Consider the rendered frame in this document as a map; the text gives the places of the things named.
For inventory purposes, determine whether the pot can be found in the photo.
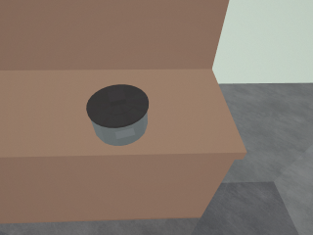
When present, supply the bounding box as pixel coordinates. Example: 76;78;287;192
91;112;148;146

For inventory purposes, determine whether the knob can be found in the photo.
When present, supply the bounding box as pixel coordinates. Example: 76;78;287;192
108;89;127;107

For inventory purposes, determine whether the lid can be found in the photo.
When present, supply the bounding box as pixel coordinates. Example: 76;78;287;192
86;84;149;128

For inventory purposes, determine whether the table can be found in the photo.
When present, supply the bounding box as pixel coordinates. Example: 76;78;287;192
0;0;247;224

